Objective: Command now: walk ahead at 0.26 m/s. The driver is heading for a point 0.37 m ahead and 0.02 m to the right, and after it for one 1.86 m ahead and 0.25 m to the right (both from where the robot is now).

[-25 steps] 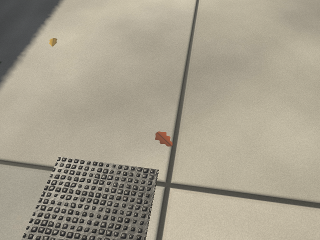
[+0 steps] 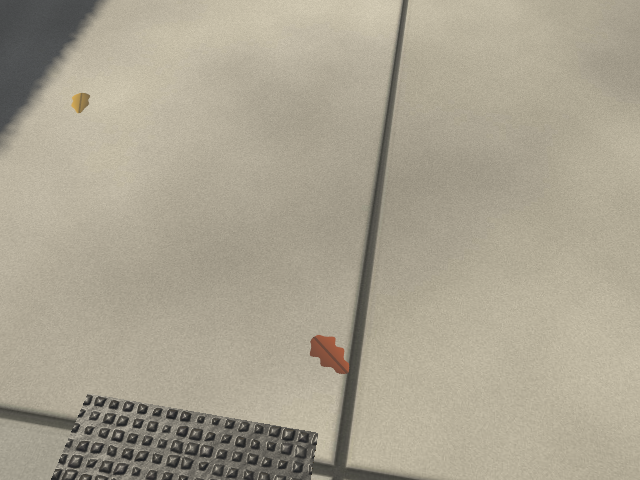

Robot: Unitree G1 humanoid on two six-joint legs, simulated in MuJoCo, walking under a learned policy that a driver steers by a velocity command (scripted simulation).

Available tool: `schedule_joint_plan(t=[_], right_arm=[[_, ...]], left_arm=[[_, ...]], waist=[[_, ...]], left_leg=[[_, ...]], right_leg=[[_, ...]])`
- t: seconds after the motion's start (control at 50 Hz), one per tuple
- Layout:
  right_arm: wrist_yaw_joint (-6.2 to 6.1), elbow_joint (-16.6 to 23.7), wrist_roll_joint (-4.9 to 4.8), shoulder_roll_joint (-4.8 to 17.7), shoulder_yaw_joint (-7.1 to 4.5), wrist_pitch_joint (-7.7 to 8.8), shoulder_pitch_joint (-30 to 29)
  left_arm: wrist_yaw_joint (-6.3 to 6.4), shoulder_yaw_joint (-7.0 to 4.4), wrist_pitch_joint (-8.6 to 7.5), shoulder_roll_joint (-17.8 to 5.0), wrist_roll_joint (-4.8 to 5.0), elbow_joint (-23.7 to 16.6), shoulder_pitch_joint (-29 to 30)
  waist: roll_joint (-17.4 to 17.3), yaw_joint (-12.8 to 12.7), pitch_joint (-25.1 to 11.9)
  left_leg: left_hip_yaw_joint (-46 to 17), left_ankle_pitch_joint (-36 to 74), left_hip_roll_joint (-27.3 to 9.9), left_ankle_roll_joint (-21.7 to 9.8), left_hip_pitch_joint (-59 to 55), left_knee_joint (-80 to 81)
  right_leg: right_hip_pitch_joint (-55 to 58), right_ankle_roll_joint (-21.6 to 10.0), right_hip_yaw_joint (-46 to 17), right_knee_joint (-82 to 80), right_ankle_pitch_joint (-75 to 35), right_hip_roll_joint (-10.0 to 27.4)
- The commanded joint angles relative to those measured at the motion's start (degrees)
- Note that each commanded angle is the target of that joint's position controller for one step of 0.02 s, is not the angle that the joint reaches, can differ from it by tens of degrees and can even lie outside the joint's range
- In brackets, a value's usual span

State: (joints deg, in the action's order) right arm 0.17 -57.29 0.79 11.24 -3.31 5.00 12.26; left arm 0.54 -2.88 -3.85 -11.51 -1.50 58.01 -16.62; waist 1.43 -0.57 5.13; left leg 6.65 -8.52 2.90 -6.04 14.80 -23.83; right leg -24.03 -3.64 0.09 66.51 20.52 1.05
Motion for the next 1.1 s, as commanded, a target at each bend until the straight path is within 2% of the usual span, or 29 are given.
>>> schedule_joint_plan(t=[0.02, 0.08, 0.14, 0.22, 0.26, 0.28, 0.3, 0.32, 0.34, 0.36, 0.38, 0.4, 0.46, 0.56, 0.62, 0.68, 0.7, 0.72, 0.74, 0.76, 0.78, 0.8, 0.86, 0.92, 0.98, 1.02, 1.06, 1.08, 1.1], right_arm=[[-0.26, 0.0, -0.02, 3.6, 0.20, 1.52, 4.6], [-0.44, -0.5, 0.31, 4.6, 0.66, 1.12, 5.0], [-0.68, -1.7, 0.28, 4.4, 1.26, 0.49, 7.5], [-1.19, -3.1, 0.58, 4.0, 1.70, -0.59, 9.5], [-1.62, -3.3, 0.25, 3.5, 1.97, -1.18, 8.1], [-1.70, -3.5, 0.01, 4.1, 1.72, -1.48, 8.8], [-1.70, -3.7, 0.22, 4.1, 1.46, -1.73, 10.9], [-1.55, -3.6, 0.54, 1.5, 1.72, -1.84, 13.9], [-1.27, -3.4, 0.18, -0.7, 2.13, -2.32, 14.6], [-1.01, -1.9, 0.68, 3.2, 1.04, -2.56, 9.1], [-0.40, 0.1, 0.97, 4.5, 0.33, -2.71, 4.1], [0.19, 0.7, 0.92, 3.7, 0.25, -2.77, 3.3], [1.06, -0.4, 1.29, 1.3, 0.19, -2.33, 5.3], [1.09, 2.4, 0.97, 0.8, 0.30, -2.69, -0.8], [0.46, 3.1, 0.62, 0.5, 0.64, -2.39, -2.1], [-0.40, 1.6, 0.31, 0.5, 0.64, -1.59, 3.1], [-0.77, 0.4, 0.48, 1.5, 0.29, -1.16, 6.5], [-1.25, -0.6, 0.97, 4.1, -0.35, -0.55, 10.7], [-1.64, -0.1, 0.90, 10.4, -1.52, -0.33, 12.1], [-1.55, -1.2, -0.09, 12.0, -1.98, -1.18, 15.2], [-1.39, -0.6, -0.02, 8.2, -0.95, -1.37, 12.6], [-1.28, 0.0, 0.06, 5.6, -0.16, -1.30, 9.7], [-2.00, 0.7, 0.41, 2.2, 1.45, -0.55, 5.0], [-2.38, -0.6, 0.44, 2.0, 2.38, -0.10, 5.9], [-2.59, -1.7, 0.26, 2.6, 2.67, -0.90, 7.4], [-2.54, -2.1, -0.21, 2.5, 2.77, -1.69, 6.6], [-2.41, -2.0, -0.41, 2.3, 2.60, -2.14, 7.2], [-2.22, -2.5, -0.37, 1.5, 2.32, -2.38, 9.9], [-2.24, -3.9, -0.36, -1.9, 3.06, -2.97, 12.9]], left_arm=[[-0.27, -0.34, 1.81, -0.2, -0.60, 0.5, -9.5], [-0.06, -0.03, 2.50, -0.5, -0.21, -0.5, -5.1], [0.34, 0.64, 2.77, -0.3, 0.34, -1.5, 0.2], [1.18, 0.91, 2.68, -1.1, 0.62, -1.0, 2.4], [1.49, 1.11, 2.24, -0.6, 0.47, 0.0, 1.1], [1.52, 1.13, 1.78, -1.1, 0.08, 0.5, -0.4], [1.58, 0.40, 1.22, -3.9, -0.50, 1.3, -3.0], [1.38, -0.32, 0.80, -7.1, -0.72, 1.6, -4.8], [0.98, -1.43, 1.64, -9.3, 1.04, 2.6, -7.5], [0.51, -1.36, 2.06, -7.3, 0.95, 3.2, -10.8], [0.37, -0.95, 2.10, -5.7, 0.12, 3.0, -9.7], [0.46, -0.91, 2.10, -5.6, -0.20, 2.2, -6.5], [0.79, -0.89, 0.94, -4.5, 0.71, 0.9, -2.0], [0.83, -1.27, -0.03, -5.6, 0.61, 2.3, -6.0], [0.58, -1.24, -0.15, -5.8, -0.07, 3.1, -7.9], [0.49, -1.14, 0.09, -5.7, 0.46, 3.7, -7.0], [0.56, -0.77, 0.21, -4.5, 0.43, 3.8, -6.9], [0.61, -0.09, 0.13, -2.2, 0.38, 3.4, -6.4], [0.50, 1.15, 0.15, 2.2, 0.90, 1.7, -7.1], [0.76, 0.15, 0.96, -1.6, 0.38, 1.4, -7.0], [0.72, -0.40, 1.58, -3.3, -0.40, 1.9, -5.9], [0.48, 0.00, 1.86, -1.1, -0.40, 2.3, -5.4], [0.26, 0.21, 2.29, 0.3, 0.00, 4.0, -6.5], [0.98, 0.82, 3.22, 1.2, 0.82, 4.3, -4.8], [1.73, 1.33, 4.08, 0.7, 1.30, 4.2, -2.1], [1.93, 1.82, 4.19, 1.0, 1.22, 4.7, -2.1], [2.02, 1.80, 3.65, -1.6, 0.25, 4.7, -1.6], [2.00, 1.60, 3.25, -3.6, 0.10, 4.8, -1.3], [1.80, 1.57, 3.51, -3.0, 1.23, 5.6, 0.7]], waist=[[-4.6, -2.8, -5.4], [-6.0, -3.0, -5.3], [-7.4, -0.9, -5.9], [-7.2, 0.5, -5.4], [-6.1, -0.5, -4.2], [-4.8, -0.9, -4.6], [-2.1, -0.5, -5.6], [4.5, 1.4, -5.2], [13.8, -0.8, -3.5], [12.6, -4.2, 0.0], [9.5, -4.1, 2.0], [6.8, -1.8, 2.3], [2.8, 1.8, -1.3], [4.5, 0.1, -1.4], [3.7, -0.9, -0.6], [3.2, 1.5, -2.4], [2.0, 2.6, -3.5], [-2.2, 3.7, -4.9], [-13.5, 2.8, -5.2], [-17.2, 4.6, -4.3], [-10.5, 2.5, -2.6], [-7.6, 1.3, -1.8], [-6.0, -2.1, -4.8], [-6.9, -2.2, -6.9], [-8.4, -0.7, -7.3], [-6.9, -1.5, -6.3], [-3.2, -0.7, -4.9], [0.4, 1.6, -2.8], [6.1, 2.5, -1.3]], left_leg=[[-9.5, 43.6, -15.7, -7.0, -3.1, 9.0], [-5.6, 44.3, -13.2, -5.7, -3.0, 8.7], [-4.7, 42.5, -12.8, -4.9, -4.6, 8.0], [-7.1, 35.4, -14.6, -5.2, -6.6, 5.6], [-8.7, 27.5, -14.7, -4.2, -5.8, 3.2], [-9.7, 15.7, -13.7, -2.9, -4.8, 2.1], [-10.1, 1.7, -11.9, -2.2, -2.3, -0.3], [-7.1, -13.8, -7.0, -1.7, 3.1, -5.8], [-1.0, -23.1, -0.8, -0.4, 12.2, -12.9], [-0.6, -25.7, 0.2, 0.2, 17.0, -21.8], [-4.3, -24.7, -1.8, 0.2, 20.1, -29.0], [-6.2, -20.7, -3.6, 0.5, 19.7, -30.7], [-5.6, -12.1, -4.8, 2.1, 12.7, -28.2], [-3.2, -8.1, -5.1, 4.1, 11.3, -17.9], [-1.9, -8.4, -4.4, 4.2, 8.3, -12.2], [-0.2, -3.2, -2.8, 3.4, -1.1, -3.9], [-1.5, -3.2, -2.9, 3.1, -6.2, -0.8], [-8.0, -1.9, -8.5, 2.4, -11.8, 2.6], [-22.9, -1.1, -19.6, -0.9, -15.6, 9.2], [-30.9, 5.8, -26.6, -7.3, -14.3, 11.7], [-28.0, 11.3, -24.5, -8.1, -11.8, 10.5], [-23.0, 15.7, -21.9, -7.2, -9.0, 10.3], [-12.5, 32.2, -16.4, -4.4, -6.9, 8.8], [-8.3, 41.0, -14.6, -3.9, -7.3, 5.7], [-9.2, 34.9, -14.5, -4.1, -7.6, 4.9], [-10.0, 23.0, -14.0, -2.8, -4.5, 4.8], [-10.8, 3.9, -11.4, 0.6, 0.9, 5.8], [-9.7, -2.2, -8.4, 1.5, 2.7, 6.4], [-8.2, -3.1, -6.6, 2.1, -1.9, 8.4]], right_leg=[[0.5, 1.3, -0.6, -2.6, -2.6, 0.9], [0.3, 2.2, 1.2, -12.9, -7.4, 1.1], [2.6, 2.2, 2.7, -22.0, -11.4, 0.8], [5.7, 1.5, 2.6, -29.1, -9.8, 0.4], [10.0, 0.7, 2.5, -37.2, -10.9, 0.3], [13.7, 0.3, 2.2, -42.1, -13.4, 0.6], [18.0, -0.5, -1.3, -41.4, -14.3, 3.8], [21.7, -2.6, -8.1, -42.2, -14.5, 9.6], [22.9, -9.2, -20.1, -49.9, 2.9, 15.2], [22.1, -12.3, -28.7, -56.6, 14.1, 19.0], [19.2, -12.6, -29.8, -60.0, 20.1, 19.5], [16.1, -11.4, -26.5, -60.9, 19.1, 17.9], [12.6, -7.8, -15.8, -61.5, 6.6, 12.9], [12.8, -8.1, -10.3, -61.2, 4.2, 11.6], [12.9, -8.6, -8.2, -57.6, -5.0, 11.6], [11.1, -6.5, -6.1, -49.9, -14.6, 10.4], [9.4, -4.8, -5.1, -45.8, -13.9, 8.7], [6.1, -2.3, -2.0, -38.8, -9.9, 5.6], [-2.8, 0.8, 4.6, -27.1, 3.1, -1.8], [-6.5, 1.0, 5.5, -18.3, 14.4, -3.1], [-6.3, 0.8, 1.5, -12.3, 12.5, -0.7], [-5.4, 1.1, 0.2, -11.1, 9.2, 0.3], [1.5, 2.5, 0.5, -15.3, 1.7, 1.2], [6.6, 3.3, 1.1, -24.2, -0.7, 0.2], [9.8, 3.2, 1.9, -31.7, -3.0, -0.3], [15.1, 2.8, 1.9, -40.2, -10.0, 0.2], [21.5, 2.5, -3.2, -45.0, -20.6, 5.1], [21.5, 1.7, -5.5, -43.8, -25.9, 7.8], [15.5, 0.5, -5.3, -43.6, -20.3, 6.9]])
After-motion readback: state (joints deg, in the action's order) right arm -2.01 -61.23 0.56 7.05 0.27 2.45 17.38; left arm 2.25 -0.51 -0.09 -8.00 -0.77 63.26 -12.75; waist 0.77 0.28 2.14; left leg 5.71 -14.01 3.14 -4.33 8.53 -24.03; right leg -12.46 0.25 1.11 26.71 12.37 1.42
